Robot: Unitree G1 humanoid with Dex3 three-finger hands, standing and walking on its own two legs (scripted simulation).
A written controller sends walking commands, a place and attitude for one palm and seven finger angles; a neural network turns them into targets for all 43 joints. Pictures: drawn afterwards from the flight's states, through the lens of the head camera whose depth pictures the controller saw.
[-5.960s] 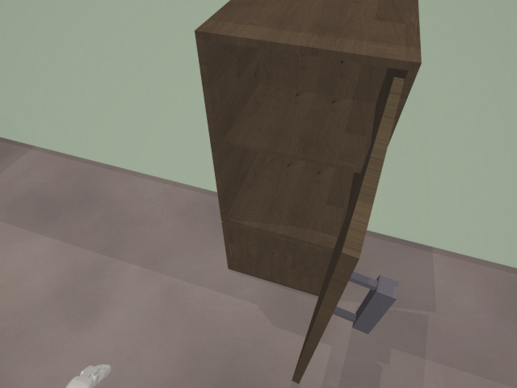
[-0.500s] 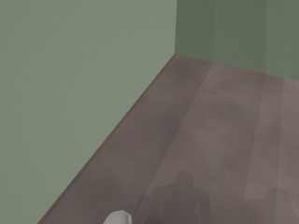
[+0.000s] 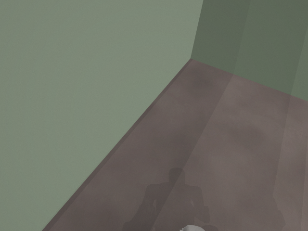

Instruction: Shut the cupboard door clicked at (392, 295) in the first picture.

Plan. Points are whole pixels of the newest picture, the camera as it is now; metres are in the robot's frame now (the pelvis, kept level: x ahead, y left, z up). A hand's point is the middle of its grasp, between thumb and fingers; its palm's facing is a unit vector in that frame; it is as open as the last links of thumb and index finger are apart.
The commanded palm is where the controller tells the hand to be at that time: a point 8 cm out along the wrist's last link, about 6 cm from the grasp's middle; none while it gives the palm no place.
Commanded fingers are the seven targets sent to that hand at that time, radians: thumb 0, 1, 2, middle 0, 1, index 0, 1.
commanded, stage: turn to face it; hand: left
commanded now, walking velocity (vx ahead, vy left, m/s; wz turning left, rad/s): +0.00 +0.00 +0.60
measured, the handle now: out of the picture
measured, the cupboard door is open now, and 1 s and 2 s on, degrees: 100 100 100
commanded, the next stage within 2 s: none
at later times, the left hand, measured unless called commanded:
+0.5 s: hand (107, 202) +0.21 +0.16 -0.14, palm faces +0.25 -0.94 -0.23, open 7.4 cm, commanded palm none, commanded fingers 0.00 0.90 0.90 -0.20 -0.30 -0.20 -0.30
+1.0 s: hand out of the picture +0.03 +0.23 -0.17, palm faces +0.58 -0.78 -0.25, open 7.4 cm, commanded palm none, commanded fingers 0.00 0.90 0.90 -0.20 -0.30 -0.20 -0.30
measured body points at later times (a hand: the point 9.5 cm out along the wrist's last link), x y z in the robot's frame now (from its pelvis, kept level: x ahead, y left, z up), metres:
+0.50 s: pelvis +0.13 -0.04 +0.00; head +0.17 -0.06 +0.45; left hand +0.20 +0.21 -0.12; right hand +0.18 -0.28 -0.16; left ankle +0.03 +0.05 -0.65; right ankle +0.17 -0.13 -0.73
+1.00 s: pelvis +0.12 +0.02 +0.01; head +0.14 +0.07 +0.45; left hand +0.00 +0.27 -0.15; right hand +0.37 -0.12 -0.11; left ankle +0.08 +0.09 -0.73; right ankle +0.18 -0.14 -0.64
